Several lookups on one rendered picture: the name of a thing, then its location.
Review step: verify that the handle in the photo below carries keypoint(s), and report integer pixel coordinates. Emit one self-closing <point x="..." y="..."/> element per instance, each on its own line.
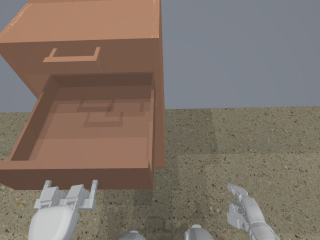
<point x="71" y="62"/>
<point x="87" y="204"/>

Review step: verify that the robot right hand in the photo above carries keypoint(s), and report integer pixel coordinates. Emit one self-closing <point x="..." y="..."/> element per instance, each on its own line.
<point x="244" y="214"/>

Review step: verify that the drawer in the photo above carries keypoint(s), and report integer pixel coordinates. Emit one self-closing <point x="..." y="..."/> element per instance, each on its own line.
<point x="85" y="127"/>

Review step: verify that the cabinet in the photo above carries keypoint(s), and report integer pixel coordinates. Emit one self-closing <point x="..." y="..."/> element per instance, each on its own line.
<point x="126" y="35"/>

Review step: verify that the robot left hand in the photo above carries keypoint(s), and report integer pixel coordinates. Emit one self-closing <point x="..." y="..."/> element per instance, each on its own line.
<point x="57" y="222"/>

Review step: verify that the robot right forearm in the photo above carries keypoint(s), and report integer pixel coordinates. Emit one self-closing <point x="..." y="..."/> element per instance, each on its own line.
<point x="261" y="231"/>

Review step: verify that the right robot shin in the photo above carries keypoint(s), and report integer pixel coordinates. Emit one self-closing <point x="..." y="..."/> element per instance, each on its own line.
<point x="196" y="226"/>

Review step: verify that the robot right thigh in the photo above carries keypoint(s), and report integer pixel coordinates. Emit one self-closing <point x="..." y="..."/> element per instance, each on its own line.
<point x="197" y="234"/>

